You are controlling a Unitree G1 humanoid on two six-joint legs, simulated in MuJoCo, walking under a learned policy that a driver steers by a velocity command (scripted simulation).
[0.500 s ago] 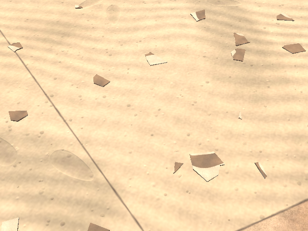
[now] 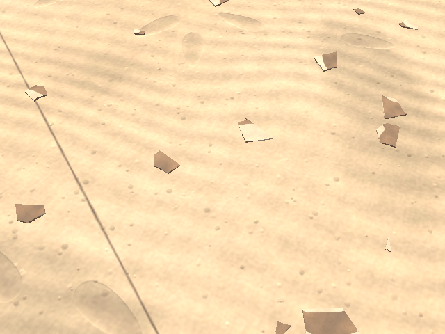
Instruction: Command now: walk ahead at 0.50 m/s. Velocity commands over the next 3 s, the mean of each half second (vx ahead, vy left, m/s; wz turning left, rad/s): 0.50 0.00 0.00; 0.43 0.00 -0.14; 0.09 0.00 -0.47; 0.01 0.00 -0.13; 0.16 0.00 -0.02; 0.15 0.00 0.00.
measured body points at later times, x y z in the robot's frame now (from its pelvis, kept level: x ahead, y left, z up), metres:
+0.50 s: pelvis +0.26 +0.00 +0.01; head +0.29 -0.01 +0.46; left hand +0.46 +0.21 -0.10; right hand +0.16 -0.23 -0.13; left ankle +0.11 +0.08 -0.72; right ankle +0.40 -0.10 -0.71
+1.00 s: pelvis +0.51 -0.02 +0.02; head +0.55 -0.02 +0.46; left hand +0.45 +0.22 -0.13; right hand +0.67 -0.25 -0.11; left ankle +0.66 +0.09 -0.70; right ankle +0.41 -0.09 -0.72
